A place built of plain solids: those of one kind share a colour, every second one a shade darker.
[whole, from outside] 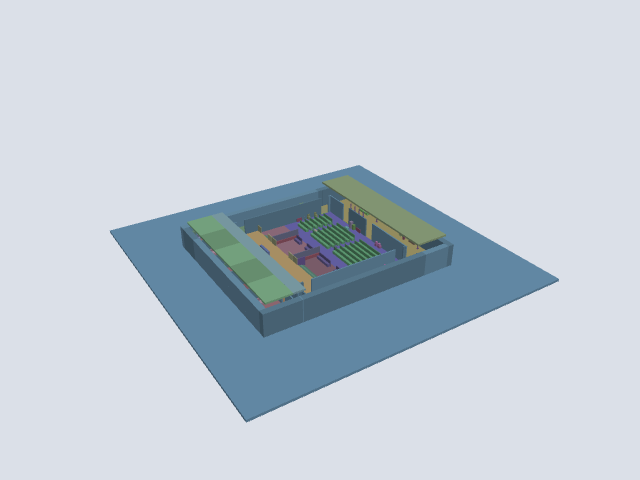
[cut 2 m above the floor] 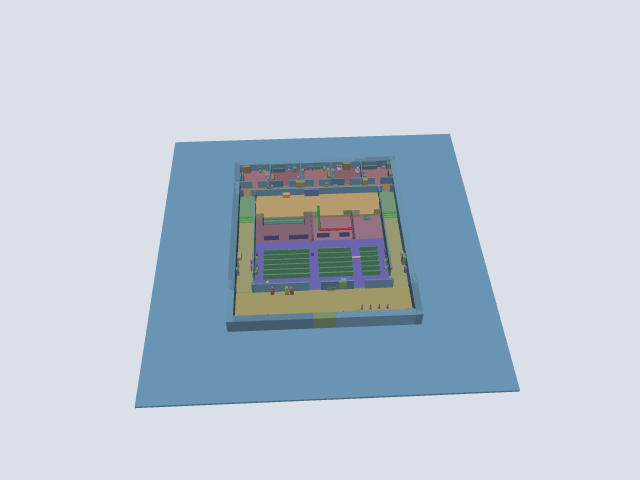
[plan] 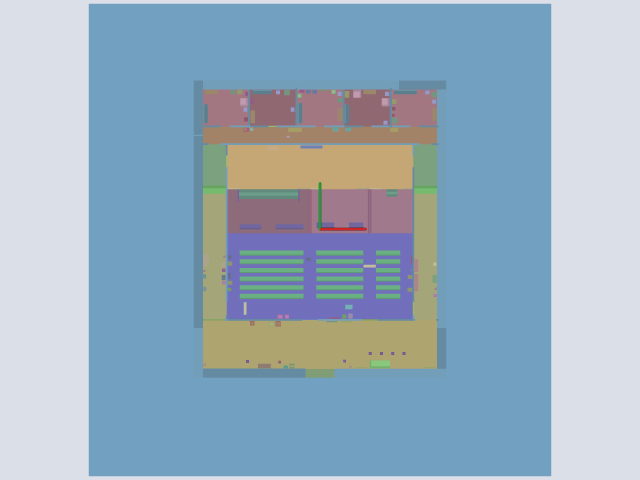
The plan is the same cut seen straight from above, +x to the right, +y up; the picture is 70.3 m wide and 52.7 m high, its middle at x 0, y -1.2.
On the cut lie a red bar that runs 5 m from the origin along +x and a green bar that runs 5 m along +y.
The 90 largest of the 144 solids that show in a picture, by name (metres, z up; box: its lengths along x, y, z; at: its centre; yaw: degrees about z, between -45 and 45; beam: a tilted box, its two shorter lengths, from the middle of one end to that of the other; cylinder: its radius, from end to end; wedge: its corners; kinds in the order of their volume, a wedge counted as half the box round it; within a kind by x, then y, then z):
{
 "ground_under_all_1": {"box": [50.8, 51.89, 0.4], "at": [0.0, -1.2, -0.75]},
 "wall_1": {"box": [1.0, 7.25, 3.72], "at": [-13.35, -12.7, 1.26]},
 "wall_2": {"box": [1.0, 21.09, 3.72], "at": [-13.35, -0.33, 1.26]},
 "wall_3": {"box": [1.0, 5.95, 3.72], "at": [-13.35, 13.35, 1.26]},
 "wall_4": {"box": [2.22, 0.2, 3.72], "at": [-11.94, 11.27, 1.26]},
 "wall_5": {"box": [6.98, 1.0, 3.72], "at": [-10.36, 15.82, 1.26]},
 "wall_6": {"box": [0.2, 14.76, 3.72], "at": [-10.25, -0.59, 1.26]},
 "wall_7": {"box": [2.22, 0.2, 3.72], "at": [-8.78, 11.27, 1.26]},
 "wall_8": {"box": [0.2, 4.35, 3.72], "at": [-7.77, 13.35, 1.26]},
 "wall_9": {"box": [12.25, 1.0, 3.72], "at": [-7.73, -15.82, 1.26]},
 "wall_10": {"box": [2.22, 0.2, 3.72], "at": [-6.76, 11.27, 1.26]},
 "wall_11": {"box": [8.5, 0.2, 3.72], "at": [-6.2, -9.97, 1.26]},
 "wall_12": {"box": [8.4, 0.2, 3.72], "at": [-6.15, -9.97, 1.26]},
 "wall_13": {"box": [6.98, 1.0, 3.72], "at": [-5.18, 15.82, 1.26]},
 "wall_14": {"box": [2.22, 0.2, 3.72], "at": [-3.6, 11.27, 1.26]},
 "wall_15": {"box": [4.23, 0.2, 3.72], "at": [-2.59, 11.27, 1.26]},
 "wall_16": {"box": [20.7, 0.2, 3.72], "at": [0.0, 9.32, 1.26]},
 "wall_17": {"box": [6.98, 1.0, 3.72], "at": [0.0, 15.82, 1.26]},
 "wall_18": {"box": [2.22, 0.2, 3.72], "at": [1.58, 11.27, 1.26]},
 "wall_19": {"box": [4.85, 0.2, 3.72], "at": [2.17, -9.97, 1.26]},
 "wall_20": {"box": [4.85, 0.2, 3.72], "at": [2.17, -9.97, 1.26]},
 "wall_21": {"box": [2.22, 0.2, 3.72], "at": [3.6, 11.27, 1.26]},
 "wall_22": {"box": [6.98, 1.0, 3.72], "at": [5.18, 15.82, 1.26]},
 "wall_23": {"box": [2.22, 0.2, 3.72], "at": [6.76, 11.27, 1.26]},
 "wall_24": {"box": [12.25, 1.0, 3.72], "at": [7.73, -15.82, 1.26]},
 "wall_25": {"box": [0.2, 4.35, 3.72], "at": [7.77, 13.35, 1.26]},
 "wall_26": {"box": [4.05, 0.2, 3.72], "at": [8.33, -9.97, 1.26]},
 "wall_27": {"box": [4.15, 0.2, 3.72], "at": [8.38, -9.97, 1.26]},
 "wall_28": {"box": [2.22, 0.2, 3.72], "at": [8.78, 11.27, 1.26]},
 "wall_29": {"box": [0.2, 14.76, 3.72], "at": [10.25, -0.59, 1.26]},
 "wall_30": {"box": [6.98, 1.0, 3.72], "at": [10.36, 15.82, 1.26]},
 "wall_31": {"box": [2.22, 0.2, 3.72], "at": [11.94, 11.27, 1.26]},
 "wall_32": {"box": [1.0, 7.25, 3.72], "at": [13.35, -12.7, 1.26]},
 "wall_33": {"box": [1.0, 21.09, 3.72], "at": [13.35, -0.33, 1.26]},
 "wall_34": {"box": [1.0, 3.75, 3.72], "at": [13.35, 10.29, 1.26]},
 "wall_35": {"box": [1.0, 5.95, 3.72], "at": [13.35, 13.35, 1.26]},
 "floor_dressing_1": {"box": [5.18, 4.15, 1.11], "at": [-10.36, 13.35, -0.04]},
 "floor_dressing_2": {"box": [5.18, 4.15, 1.11], "at": [-5.18, 13.35, -0.04]},
 "floor_dressing_3": {"box": [5.18, 4.15, 1.11], "at": [0.0, 13.35, -0.04]},
 "floor_dressing_4": {"box": [5.18, 4.15, 1.11], "at": [5.18, 13.35, -0.04]},
 "floor_dressing_5": {"box": [5.18, 4.15, 1.11], "at": [10.36, 13.35, -0.04]},
 "floor_parterre_1": {"box": [20.5, 9.51, 0.6], "at": [0.0, -5.21, -0.3]},
 "floor_stage_1": {"box": [20.5, 4.95, 1.11], "at": [0.0, 6.84, -0.04]},
 "floor_foyer_1": {"box": [25.9, 5.45, 0.6], "at": [0.0, -12.7, -0.3]},
 "floor_lift_1": {"box": [8.95, 4.83, 0.6], "at": [-5.78, 1.96, -0.3]},
 "floor_lift_2": {"box": [6.15, 4.83, 0.6], "at": [2.17, 1.96, -0.3]},
 "floor_lift_3": {"box": [4.6, 4.83, 0.6], "at": [7.95, 1.96, -0.3]},
 "floor_back_corridor_1": {"box": [25.9, 1.95, 1.11], "at": [0.0, 10.29, -0.04]},
 "floor_promenade_1": {"box": [2.7, 13.84, 0.6], "at": [-11.6, -3.05, -0.3]},
 "floor_promenade_2": {"box": [2.7, 13.84, 0.6], "at": [11.6, -3.05, -0.3]},
 "ceil_foyer_1": {"box": [25.9, 5.45, 0.3], "at": [0.0, -12.7, 4.55]},
 "ceil_dressing_1": {"box": [5.18, 4.15, 0.3], "at": [-10.36, 13.35, 3.91]},
 "ceil_dressing_2": {"box": [5.18, 4.15, 0.3], "at": [-5.18, 13.35, 3.91]},
 "ceil_dressing_3": {"box": [5.18, 4.15, 0.3], "at": [0.0, 13.35, 3.91]},
 "ceil_dressing_4": {"box": [5.18, 4.15, 0.3], "at": [5.18, 13.35, 3.91]},
 "ceil_dressing_5": {"box": [5.18, 4.15, 0.3], "at": [10.36, 13.35, 3.91]},
 "floor_walk_1": {"box": [2.7, 4.55, 1.11], "at": [-11.6, 7.04, -0.04]},
 "floor_walk_2": {"box": [2.7, 4.55, 1.11], "at": [11.6, 7.04, -0.04]},
 "ceil_back_corridor_1": {"box": [25.9, 1.95, 0.3], "at": [0.0, 10.29, 3.91]},
 "seats_parterre_1": {"box": [7.0, 0.44, 0.46], "at": [-5.3, -7.33, 0.22]},
 "seats_parterre_2": {"box": [7.0, 0.44, 0.46], "at": [-5.3, -6.38, 0.22]},
 "seats_parterre_3": {"box": [7.0, 0.44, 0.46], "at": [-5.3, -5.43, 0.22]},
 "seats_parterre_4": {"box": [7.0, 0.44, 0.46], "at": [-5.3, -4.48, 0.22]},
 "seats_parterre_5": {"box": [7.0, 0.44, 0.46], "at": [-5.3, -3.53, 0.22]},
 "seats_parterre_6": {"box": [7.0, 0.44, 0.46], "at": [-5.3, -2.58, 0.22]},
 "seats_parterre_7": {"box": [5.15, 0.44, 0.46], "at": [2.17, -7.33, 0.22]},
 "seats_parterre_8": {"box": [5.15, 0.44, 0.46], "at": [2.17, -6.38, 0.22]},
 "seats_parterre_9": {"box": [5.15, 0.44, 0.46], "at": [2.17, -5.43, 0.22]},
 "seats_parterre_10": {"box": [5.15, 0.44, 0.46], "at": [2.17, -4.48, 0.22]},
 "seats_parterre_11": {"box": [5.15, 0.44, 0.46], "at": [2.17, -3.53, 0.22]},
 "seats_parterre_12": {"box": [5.15, 0.44, 0.46], "at": [2.17, -2.58, 0.22]},
 "door_leaf_1": {"box": [3.2, 0.97, 3.87], "at": [0.0, -15.84, 1.33]},
 "tread_1": {"box": [6.5, 0.36, 0.73], "at": [-5.65, 3.47, -0.24]},
 "tread_2": {"box": [6.5, 0.36, 0.85], "at": [-5.65, 3.83, -0.17]},
 "tread_3": {"box": [6.5, 0.36, 0.98], "at": [-5.65, 4.19, -0.11]},
 "costume_rail_dressing_1": {"box": [1.4, 0.5, 1.66], "at": [-11.9, 15.04, 1.33]},
 "costume_rail_dressing_2": {"box": [0.5, 1.4, 1.66], "at": [-7.39, 12.32, 1.33]},
 "costume_rail_dressing_3": {"box": [0.5, 1.4, 1.66], "at": [2.21, 12.57, 1.33]},
 "costume_rail_dressing_4": {"box": [1.4, 0.5, 1.66], "at": [5.44, 15.04, 1.33]},
 "costume_rail_dressing_5": {"box": [0.5, 1.4, 1.66], "at": [12.57, 12.57, 1.33]},
 "floor_tongue_1": {"box": [0.4, 4.83, 1.11], "at": [-1.1, 1.96, -0.04]},
 "floor_tongue_2": {"box": [0.4, 4.83, 1.11], "at": [5.45, 1.96, -0.04]},
 "flats_stage_1": {"box": [2.4, 0.35, 3.6], "at": [-0.93, 9.02, 2.31]},
 "rail_tongue_1": {"box": [0.12, 4.83, 2.16], "at": [-1.1, 1.96, 0.48]},
 "rail_tongue_2": {"box": [0.12, 4.83, 2.16], "at": [5.45, 1.96, 0.48]},
 "dressing_table_dressing_1": {"box": [0.5, 2.2, 0.77], "at": [-2.21, 12.72, 0.89]},
 "dressing_table_dressing_2": {"box": [2.5, 0.5, 0.77], "at": [9.37, 15.04, 0.89]},
 "tread_walk_1": {"box": [2.5, 0.3, 1.11], "at": [-11.6, 4.62, -0.04]},
 "tread_walk_2": {"box": [2.5, 0.3, 1.11], "at": [11.6, 4.62, -0.04]},
 "lockers_back_corridor_1": {"box": [1.5, 0.48, 1.8], "at": [-2.75, 10.9, 1.41]}
}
